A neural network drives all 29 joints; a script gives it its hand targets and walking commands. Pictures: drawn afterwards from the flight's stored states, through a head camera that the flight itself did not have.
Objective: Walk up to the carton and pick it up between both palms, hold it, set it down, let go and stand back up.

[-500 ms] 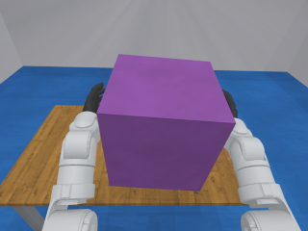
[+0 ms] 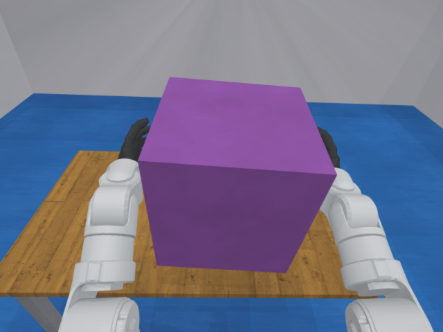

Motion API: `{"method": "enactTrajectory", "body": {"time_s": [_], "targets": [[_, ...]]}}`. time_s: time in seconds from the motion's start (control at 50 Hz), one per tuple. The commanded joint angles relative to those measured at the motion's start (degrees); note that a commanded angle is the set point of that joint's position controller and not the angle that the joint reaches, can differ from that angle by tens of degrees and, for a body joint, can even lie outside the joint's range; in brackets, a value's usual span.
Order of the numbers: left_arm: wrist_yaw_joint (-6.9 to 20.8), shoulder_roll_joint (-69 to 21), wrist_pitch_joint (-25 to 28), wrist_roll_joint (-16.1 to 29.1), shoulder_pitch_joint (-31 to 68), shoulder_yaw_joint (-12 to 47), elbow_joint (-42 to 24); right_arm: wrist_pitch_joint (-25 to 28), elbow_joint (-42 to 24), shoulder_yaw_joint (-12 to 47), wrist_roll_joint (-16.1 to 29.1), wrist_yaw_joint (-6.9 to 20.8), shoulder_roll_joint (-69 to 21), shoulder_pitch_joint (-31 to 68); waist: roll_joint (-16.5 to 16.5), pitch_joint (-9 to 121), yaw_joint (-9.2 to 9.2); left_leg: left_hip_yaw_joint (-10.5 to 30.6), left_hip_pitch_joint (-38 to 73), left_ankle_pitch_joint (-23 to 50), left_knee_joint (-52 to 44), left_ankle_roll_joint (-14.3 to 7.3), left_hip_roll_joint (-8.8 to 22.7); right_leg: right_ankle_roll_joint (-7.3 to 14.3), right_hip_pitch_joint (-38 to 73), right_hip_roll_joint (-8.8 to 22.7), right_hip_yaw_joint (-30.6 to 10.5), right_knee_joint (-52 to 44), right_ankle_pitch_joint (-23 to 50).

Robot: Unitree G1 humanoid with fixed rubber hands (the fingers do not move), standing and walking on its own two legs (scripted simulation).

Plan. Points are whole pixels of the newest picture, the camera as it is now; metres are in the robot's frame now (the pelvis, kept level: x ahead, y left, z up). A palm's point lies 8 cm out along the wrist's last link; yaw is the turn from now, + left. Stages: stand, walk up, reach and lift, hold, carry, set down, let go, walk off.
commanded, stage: hold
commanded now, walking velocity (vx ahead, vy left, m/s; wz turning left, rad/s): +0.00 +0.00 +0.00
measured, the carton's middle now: (228, 176) +0.38 +0.00 +0.14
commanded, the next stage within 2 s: set down in 1.98 s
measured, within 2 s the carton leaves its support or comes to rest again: neither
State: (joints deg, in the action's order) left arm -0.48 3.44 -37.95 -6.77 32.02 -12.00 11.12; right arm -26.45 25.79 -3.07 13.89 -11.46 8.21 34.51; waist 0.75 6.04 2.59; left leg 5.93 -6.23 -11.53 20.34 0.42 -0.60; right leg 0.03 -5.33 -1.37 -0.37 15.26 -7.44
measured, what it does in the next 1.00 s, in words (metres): stands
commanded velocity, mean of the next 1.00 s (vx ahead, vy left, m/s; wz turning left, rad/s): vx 0.00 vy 0.00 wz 0.00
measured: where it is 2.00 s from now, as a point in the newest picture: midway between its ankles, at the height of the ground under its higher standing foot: outside the picture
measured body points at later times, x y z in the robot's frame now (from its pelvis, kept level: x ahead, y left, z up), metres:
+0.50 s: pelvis +0.00 +0.00 +0.00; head -0.06 +0.02 +0.45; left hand +0.37 +0.17 +0.19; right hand +0.37 -0.17 +0.18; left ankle +0.00 +0.12 -0.75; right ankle +0.01 -0.12 -0.75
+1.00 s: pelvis -0.01 +0.00 +0.00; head -0.06 +0.02 +0.45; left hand +0.37 +0.17 +0.19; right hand +0.37 -0.17 +0.18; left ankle +0.00 +0.12 -0.75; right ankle +0.01 -0.12 -0.75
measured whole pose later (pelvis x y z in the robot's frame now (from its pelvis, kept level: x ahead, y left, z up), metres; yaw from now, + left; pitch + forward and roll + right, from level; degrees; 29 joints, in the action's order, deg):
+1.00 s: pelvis -0.01 +0.00 +0.00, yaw -1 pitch -2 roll -1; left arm -1.2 3.9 -37.3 -6.1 34.0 -11.9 14.1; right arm -25.9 27.6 -4.0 13.0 -10.7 8.1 35.6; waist 0.9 6.5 1.6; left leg 5.2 -7.8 -10.6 20.0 0.3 -0.6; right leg 0.0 -7.3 -1.5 -1.3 15.6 -6.7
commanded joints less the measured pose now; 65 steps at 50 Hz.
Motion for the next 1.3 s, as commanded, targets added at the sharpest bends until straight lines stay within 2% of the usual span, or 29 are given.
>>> {"method": "enactTrajectory", "body": {"time_s": [0.0, 0.02, 0.06, 0.1, 0.16, 0.22, 0.24, 0.28, 0.4, 0.44, 0.46, 0.48, 0.5, 0.56, 0.58, 0.68, 0.76, 0.8, 0.86, 0.94, 1.0, 1.06, 1.08, 1.14, 1.16, 1.2, 1.28], "targets": [[8.16, -37.01, 3.59, 7.34, 41.55, 28.29, -12.45, 4.08, -23.79, 26.0, 7.44, 8.28, -38.41, 51.26, -1.08, 22.94, -0.11, -2.92, 1.96, 17.49, -2.08, 1.68, -3.06, -1.77, 13.31, -2.23, 0.35, 1.02, 15.33], [7.96, -36.87, 3.87, 7.76, 42.69, 29.15, -13.47, 4.29, -24.36, 26.31, 7.68, 8.28, -38.55, 51.82, -1.47, 23.31, -0.14, -2.77, 1.93, 17.8, -1.79, 1.82, -2.99, -1.67, 13.16, -2.23, 0.55, 1.16, 15.43], [7.03, -38.84, 4.27, 9.83, 42.37, 32.56, -16.38, 5.27, -30.1, 28.03, 9.34, 8.33, -38.88, 53.43, -2.79, 27.95, 0.18, -2.33, 4.75, 23.02, 0.08, 2.83, -2.9, -1.36, 12.87, -2.83, 0.69, 1.8, 18.82], [6.28, -39.1, 4.53, 10.95, 42.98, 34.29, -18.39, 5.12, -30.83, 28.14, 9.43, 8.34, -38.5, 52.4, -3.2, 27.64, 0.82, -1.92, 6.02, 24.81, 0.67, 3.39, -2.63, -1.02, 11.19, -3.14, 0.96, 1.69, 18.84], [6.22, -37.98, 4.06, 9.72, 42.01, 32.96, -16.27, 4.45, -27.7, 26.78, 8.23, 8.67, -37.54, 50.77, -2.98, 24.39, 0.67, -2.3, 5.5, 20.9, -0.35, 3.11, -2.56, -0.9, 9.49, -2.85, 0.88, 0.73, 14.44], [6.86, -36.94, 3.35, 8.46, 40.97, 30.19, -13.24, 3.9, -25.6, 26.07, 7.38, 8.92, -37.29, 51.44, -0.83, 21.45, -0.48, -2.66, 2.33, 15.2, -2.28, 1.48, -2.59, -1.03, 9.76, -2.21, 0.41, 0.25, 11.13], [6.93, -36.87, 3.29, 7.99, 41.92, 29.93, -12.47, 3.95, -24.56, 25.75, 7.0, 9.06, -37.25, 52.32, -1.49, 21.6, -0.6, -2.8, 1.8, 13.7, -2.78, 1.33, -2.48, -0.88, 9.75, -2.06, 0.27, 0.28, 9.95], [7.0, -37.51, 3.31, 7.98, 41.86, 30.02, -13.27, 4.19, -23.99, 25.91, 7.14, 9.18, -38.0, 51.75, -1.85, 22.69, -0.85, -2.68, 2.22, 15.09, -2.56, 1.34, -2.27, -0.85, 10.78, -2.18, 0.27, 0.67, 11.45], [6.59, -37.82, 4.11, 9.87, 43.42, 32.03, -15.18, 4.65, -26.2, 26.41, 7.79, 8.9, -38.45, 52.35, -2.04, 26.73, 0.46, -2.5, 4.02, 18.97, -0.91, 2.23, -2.65, -1.15, 11.35, -2.5, 0.4, 1.17, 15.5], [6.74, -37.43, 3.99, 9.32, 43.45, 30.86, -13.67, 4.33, -24.33, 25.94, 7.41, 8.87, -38.36, 51.84, -1.56, 24.39, 0.43, -2.55, 3.38, 17.36, -1.57, 2.02, -2.64, -1.26, 10.93, -2.33, 0.24, 0.96, 14.78], [6.85, -38.0, 3.99, 9.53, 42.43, 31.06, -14.05, 4.59, -25.99, 26.52, 7.69, 8.84, -38.7, 51.94, -1.02, 25.67, 0.01, -2.5, 3.52, 17.87, -1.33, 1.88, -2.7, -1.34, 11.6, -2.49, 0.35, 1.08, 15.41], [6.98, -37.02, 3.91, 8.81, 42.89, 30.19, -12.32, 4.23, -23.78, 25.47, 7.28, 8.83, -37.89, 51.87, -1.7, 23.97, 0.39, -2.67, 2.68, 15.78, -1.96, 1.81, -2.78, -1.29, 11.14, -2.17, 0.05, 0.67, 13.7], [7.14, -37.83, 3.86, 8.89, 42.91, 30.35, -11.83, 4.44, -24.3, 25.31, 7.06, 8.89, -38.15, 52.95, -2.01, 23.98, 0.32, -2.68, 2.29, 15.47, -2.04, 1.7, -2.63, -1.13, 10.99, -2.16, 0.23, 0.69, 12.97], [7.17, -37.63, 3.88, 8.67, 43.63, 30.14, -12.82, 4.3, -22.37, 24.73, 6.86, 9.14, -38.18, 51.59, -2.42, 23.41, 0.62, -2.62, 2.43, 15.81, -2.1, 1.98, -2.63, -0.9, 10.8, -2.3, 0.39, 0.79, 12.62], [7.22, -37.88, 3.73, 8.45, 42.43, 29.89, -11.92, 4.55, -23.91, 25.28, 7.21, 9.14, -38.21, 52.28, -2.1, 24.2, 0.12, -2.62, 2.98, 16.7, -1.79, 1.96, -2.7, -1.02, 11.31, -2.39, 0.42, 0.83, 13.47], [6.83, -38.06, 4.66, 9.65, 44.61, 30.76, -13.91, 4.83, -24.44, 26.21, 7.68, 9.13, -39.07, 53.01, -1.78, 26.33, 0.16, -2.61, 3.33, 17.3, -1.23, 2.07, -2.74, -1.24, 10.95, -2.49, 0.41, 1.14, 13.93], [6.91, -37.3, 4.48, 8.56, 44.9, 29.38, -10.8, 4.65, -22.21, 25.03, 6.95, 9.28, -38.83, 53.39, -1.84, 22.27, -0.32, -2.74, 1.71, 14.61, -2.42, 1.59, -2.75, -1.24, 9.95, -2.05, 0.17, 0.39, 11.57], [6.96, -38.15, 4.66, 9.27, 44.75, 30.18, -12.42, 5.0, -23.32, 25.66, 7.12, 9.26, -39.71, 53.37, -1.31, 24.73, -0.28, -2.84, 1.83, 15.57, -2.19, 1.38, -2.75, -1.23, 11.39, -2.24, 0.13, 0.82, 13.03], [7.03, -37.89, 4.58, 8.77, 45.17, 28.41, -8.28, 4.84, -22.22, 24.69, 6.44, 9.38, -39.56, 55.95, -0.51, 22.43, -0.96, -2.97, 0.42, 11.39, -2.99, 0.66, -2.72, -1.06, 9.61, -2.09, 0.04, 0.17, 8.97], [6.99, -38.01, 4.78, 8.52, 44.93, 28.33, -8.77, 5.2, -21.69, 24.97, 6.83, 9.45, -40.03, 55.83, -0.46, 24.85, -1.46, -3.15, 1.33, 13.55, -2.45, 0.51, -2.71, -1.18, 10.65, -2.19, -0.11, 0.46, 11.05], [6.9, -38.38, 5.03, 9.47, 45.85, 29.55, -10.15, 5.08, -22.13, 25.05, 7.22, 9.08, -39.55, 55.26, -1.64, 26.46, -0.08, -2.8, 2.52, 15.26, -1.73, 1.38, -2.7, -1.15, 10.97, -2.27, 0.01, 0.77, 12.66], [6.97, -37.93, 4.92, 9.03, 45.52, 29.36, -10.67, 4.83, -21.5, 24.99, 7.21, 8.96, -39.13, 54.03, -1.77, 25.63, 0.19, -2.74, 2.86, 15.99, -1.74, 1.65, -2.74, -1.24, 11.19, -2.26, -0.07, 0.84, 13.59], [6.88, -38.83, 5.01, 9.7, 45.82, 30.6, -12.29, 5.03, -22.79, 25.19, 7.78, 8.95, -39.37, 53.76, -2.78, 27.6, 0.64, -2.53, 3.7, 17.6, -1.26, 2.18, -2.64, -1.07, 11.59, -2.46, 0.11, 1.13, 14.67], [6.91, -38.68, 4.98, 9.64, 44.7, 30.83, -13.06, 4.85, -23.46, 25.49, 7.88, 8.83, -38.96, 52.69, -2.78, 26.81, 0.83, -2.44, 4.06, 19.62, -0.66, 2.56, -2.76, -1.07, 11.51, -2.6, 0.27, 1.13, 15.86], [7.0, -38.31, 4.82, 9.29, 44.78, 30.46, -11.58, 4.76, -23.1, 25.1, 7.64, 8.78, -38.29, 53.17, -2.81, 25.32, 0.92, -2.37, 3.76, 19.13, -0.79, 2.55, -2.79, -1.05, 11.06, -2.54, 0.25, 0.98, 15.17], [6.98, -38.39, 4.85, 9.62, 45.09, 30.94, -13.18, 4.67, -23.3, 25.19, 7.91, 8.91, -38.66, 52.49, -3.08, 25.85, 1.19, -2.2, 3.4, 18.37, -1.17, 2.66, -2.72, -0.92, 11.49, -2.47, 0.26, 1.02, 14.26], [6.7, -38.23, 4.43, 8.91, 43.92, 30.61, -12.65, 4.55, -22.31, 25.24, 7.75, 9.42, -37.6, 51.72, -3.05, 23.47, 0.75, -2.26, 3.82, 18.72, -1.4, 2.81, -2.48, -0.7, 10.37, -2.7, 0.44, 0.82, 13.38]]}}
